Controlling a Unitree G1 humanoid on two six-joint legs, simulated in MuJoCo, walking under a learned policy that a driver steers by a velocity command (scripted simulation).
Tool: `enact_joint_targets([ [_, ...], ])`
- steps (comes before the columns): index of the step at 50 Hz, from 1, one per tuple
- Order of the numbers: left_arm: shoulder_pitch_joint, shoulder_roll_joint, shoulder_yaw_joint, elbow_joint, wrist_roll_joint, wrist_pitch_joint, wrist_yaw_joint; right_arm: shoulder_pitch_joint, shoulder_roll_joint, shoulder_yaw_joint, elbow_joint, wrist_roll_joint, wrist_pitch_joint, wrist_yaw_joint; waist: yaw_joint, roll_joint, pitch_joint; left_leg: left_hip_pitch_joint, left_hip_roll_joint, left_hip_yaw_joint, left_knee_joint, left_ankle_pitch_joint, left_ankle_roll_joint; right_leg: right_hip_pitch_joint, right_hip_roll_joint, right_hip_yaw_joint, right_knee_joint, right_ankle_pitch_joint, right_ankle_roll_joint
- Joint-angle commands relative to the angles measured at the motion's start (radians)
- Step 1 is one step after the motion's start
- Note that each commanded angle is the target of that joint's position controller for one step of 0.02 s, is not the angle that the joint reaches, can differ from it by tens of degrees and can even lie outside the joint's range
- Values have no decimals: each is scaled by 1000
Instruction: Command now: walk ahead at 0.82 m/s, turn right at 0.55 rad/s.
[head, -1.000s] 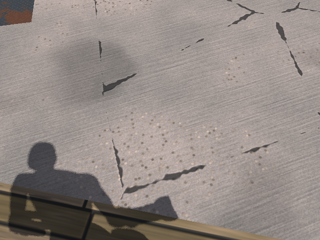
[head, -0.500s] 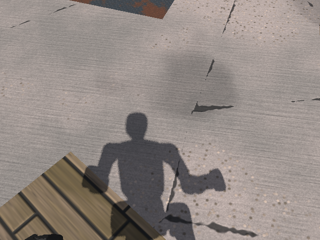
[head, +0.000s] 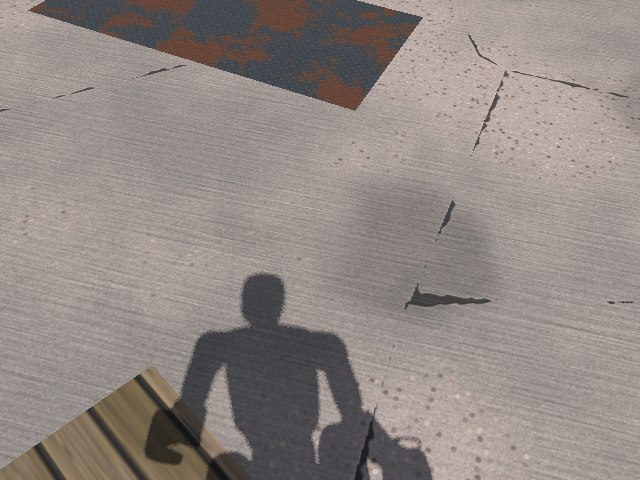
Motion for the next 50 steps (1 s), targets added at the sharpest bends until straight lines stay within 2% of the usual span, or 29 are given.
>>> enact_joint_targets([
  [1, -156, 62, 11, -86, -1, -7, -15, -19, -122, -34, -31, -3, -37, -4, -6, 123, 195, -28, 241, -77, -222, 77, 58, -212, -37, -21, -1, 78, -15],
  [5, -285, 34, -18, -134, 5, -8, -35, 33, -107, -28, 32, 1, -43, -15, -33, 118, 238, 44, 231, 52, -233, 315, 37, -181, -58, -160, -187, 70, -78],
  [6, -303, 24, -26, -146, 3, -8, -36, 39, -114, -28, 47, 2, -41, -19, -29, 116, 237, 63, 227, 89, -208, 485, 28, -140, -48, -200, -242, 45, -101],
  [8, -280, 18, -37, -156, -7, -6, -22, 31, -152, -30, 63, 1, -37, -30, 9, 139, 170, 93, 231, 148, -84, 1125, 9, 52, 27, -288, -331, -4, -159],
  [10, -80, 67, -20, -110, -16, -7, -4, 1, -216, -46, 63, -10, -9, -46, 126, 198, 34, 146, 269, 149, 203, 1533, 10, 260, 100, -298, -336, -123, -209],
  [11, 107, 115, 3, -59, -21, -12, 7, -43, -249, -58, 47, -16, 5, -46, 215, 213, -61, 78, 288, 129, 436, 1553, 35, 463, 127, -265, -332, -215, -239],
  [12, 305, 172, 35, 4, -13, -23, 25, -79, -257, -61, 30, -10, 7, -35, 303, 161, -140, -113, 263, 112, 742, 1325, 44, 760, 137, -167, -447, -237, -266],
  [13, 264, 252, 64, 20, -10, -12, 51, -75, -122, -28, 2, -7, -6, -7, 209, -67, -98, -513, 90, 88, 1106, 297, 10, 960, -45, 161, -531, -459, -333],
  [14, 195, 311, 76, -12, -9, 0, 46, -148, -87, -13, -95, 7, -36, 3, 156, -144, -134, -823, -74, -91, 1347, -92, -15, 1044, -213, 708, -749, -582, -458],
  [15, 194, 281, 72, -19, -15, -2, 48, -266, -135, -15, -140, -3, -59, 5, 182, 12, -84, -907, -5, -236, 1326, 3, -3, 1001, -232, 749, -847, -522, -424],
  [17, 164, 211, 56, 7, -10, -21, 64, -233, -132, -5, -129, -3, -73, 6, 76, 139, 62, -819, 81, -230, 1133, 60, -2, 741, -194, 587, -907, -369, -358],
  [19, 91, 163, 32, -6, -15, -47, 76, -182, -114, 5, -116, -36, -32, 9, -2, 110, 103, -719, 120, -228, 1035, 34, -37, 551, -98, 432, -915, -261, -339],
  [21, 97, 148, 22, -7, -29, -72, 72, -226, -107, 10, -134, -44, 1, 14, -8, 103, 137, -699, 143, -193, 928, 25, -73, 425, -47, 361, -944, -203, -340],
  [24, 138, 164, 27, -3, -26, -85, 73, -433, -89, 27, -216, -25, 4, 29, 53, 68, 193, -674, 126, -136, 644, 234, -98, 344, 10, 312, -984, -36, -305],
  [27, 201, 185, 38, 18, -34, -85, 70, -526, -78, 37, -242, -4, -4, 38, 122, 9, 140, -607, 58, -115, 412, 423, -77, 462, 9, 313, -940, 259, -255],
  [29, 212, 203, 44, 27, -38, -87, 76, -549, -98, 33, -255, 2, -10, 34, 132, -7, 103, -563, 31, -131, 325, 450, -54, 572, -21, 335, -896, 421, -232],
  [31, 162, 230, 50, 18, -39, -89, 85, -469, -134, 20, -235, 5, -13, 22, 80, -5, 36, -377, -15, -146, 234, 400, -35, 616, -18, 335, -789, 616, -184],
  [32, 144, 261, 56, 15, -31, -91, 84, -350, -186, -3, -202, 12, -15, 9, 21, -7, -54, -222, -42, -157, 254, 318, -26, 637, -19, 342, -648, 746, -158],
  [33, 86, 295, 62, 7, -20, -95, 77, -154, -235, -27, -158, 24, -16, -10, -104, -12, -149, -13, -26, -155, 264, 239, -19, 584, -6, 336, -428, 753, -140],
  [34, 39, 235, 47, -5, -10, -110, 74, 76, -290, -56, -107, 13, -17, -36, -211, 21, -248, 239, 74, -228, 301, 61, -2, 442, 38, 290, -147, 589, -128],
  [35, 58, 32, -4, -42, -18, -116, 77, 182, -339, -69, -80, -32, -22, -50, -178, 315, -316, 446, 365, -568, 217, -272, 23, 167, 142, 186, 199, -373, -128],
  [36, 170, 48, -22, -93, -61, -106, 75, 30, -366, -81, -106, -39, -19, -34, -39, 509, -399, 422, 495, -1096, -25, -441, 104, 5, 139, 115, 345, -371, -122],
  [37, 81, 133, -12, -50, -25, -84, 79, -117, -239, -65, -137, -25, -12, -26, -43, 265, -216, 244, 412, -938, -56, -559, 103, -25, 45, 85, 334, -225, -126],
  [38, 33, 150, -6, -51, -10, -70, 64, -161, -174, -49, -128, -15, -10, -21, -29, 156, -108, 108, 373, -746, -34, -389, 96, -9, 4, 55, 284, -153, -116],
  [39, 0, 142, -6, -49, -2, -57, 49, -155, -147, -42, -103, -19, -9, -17, -21, 86, -50, 20, 334, -609, -38, -217, 82, 12, -28, 43, 254, -141, -106],
  [41, -41, 79, -23, -81, 14, -34, 21, -85, -103, -27, -27, -6, -27, -11, 2, 129, 38, -100, 283, -423, -65, -37, 68, 19, -75, 44, 220, -136, -97],
  [43, -81, 31, -43, -117, 16, -21, 8, -55, -84, -21, 19, 13, -52, 7, 27, 140, 71, -136, 273, -331, -103, 82, 69, -22, -87, 53, 193, -116, -95],
  [47, -222, 49, -64, -183, 12, -30, 1, -61, -123, -24, 54, 5, -76, 19, 58, 118, 165, -222, 225, -135, -214, 284, 93, -27, -46, 55, -82, 32, -82],
  [50, -345, 46, -84, -206, 14, -53, -19, 5, -164, -27, 102, 26, -68, 18, 36, 77, 208, -245, 207, -81, -335, 482, 115, 168, -26, -125, -378, 125, -104],
])
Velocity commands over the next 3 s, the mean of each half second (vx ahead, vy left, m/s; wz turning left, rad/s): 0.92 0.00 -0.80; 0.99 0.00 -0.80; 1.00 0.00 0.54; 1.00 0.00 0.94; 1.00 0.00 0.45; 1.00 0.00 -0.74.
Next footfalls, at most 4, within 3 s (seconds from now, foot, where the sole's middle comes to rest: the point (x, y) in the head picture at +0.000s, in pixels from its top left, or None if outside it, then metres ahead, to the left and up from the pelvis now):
0.24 right None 0.32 -0.09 -0.77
0.68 left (358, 370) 0.79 -0.13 -0.77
1.12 right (534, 334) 0.90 -0.58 -0.78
1.56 left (546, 214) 1.33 -0.74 -0.77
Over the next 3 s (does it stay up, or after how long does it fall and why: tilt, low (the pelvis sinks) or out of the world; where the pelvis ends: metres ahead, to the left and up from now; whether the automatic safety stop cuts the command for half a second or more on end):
stays up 2.40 -0.86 -0.02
